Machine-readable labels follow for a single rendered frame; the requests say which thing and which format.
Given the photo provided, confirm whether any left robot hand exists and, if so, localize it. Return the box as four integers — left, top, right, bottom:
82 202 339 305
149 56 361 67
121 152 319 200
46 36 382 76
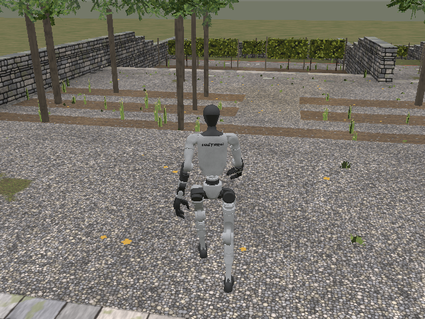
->
173 197 189 219

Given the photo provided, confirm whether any robot right forearm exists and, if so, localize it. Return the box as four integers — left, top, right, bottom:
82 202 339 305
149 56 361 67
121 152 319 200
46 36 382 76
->
234 158 244 173

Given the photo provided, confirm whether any right robot hand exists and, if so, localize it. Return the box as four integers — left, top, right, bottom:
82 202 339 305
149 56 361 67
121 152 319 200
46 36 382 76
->
226 167 242 179

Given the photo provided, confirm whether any robot left forearm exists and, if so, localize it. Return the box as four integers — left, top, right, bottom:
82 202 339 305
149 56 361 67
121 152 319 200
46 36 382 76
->
175 162 189 199

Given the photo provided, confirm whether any left robot upper arm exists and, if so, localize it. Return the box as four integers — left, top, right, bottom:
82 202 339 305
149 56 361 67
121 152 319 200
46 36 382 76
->
183 134 199 172

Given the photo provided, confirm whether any left robot thigh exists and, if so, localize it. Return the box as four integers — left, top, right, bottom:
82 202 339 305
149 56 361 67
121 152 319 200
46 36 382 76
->
191 185 206 222

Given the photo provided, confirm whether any humanoid robot torso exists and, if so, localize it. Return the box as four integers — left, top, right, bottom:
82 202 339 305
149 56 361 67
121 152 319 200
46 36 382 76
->
197 131 228 199

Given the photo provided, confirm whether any right robot upper arm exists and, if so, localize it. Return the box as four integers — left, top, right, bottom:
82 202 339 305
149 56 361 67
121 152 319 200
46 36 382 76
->
225 133 242 167

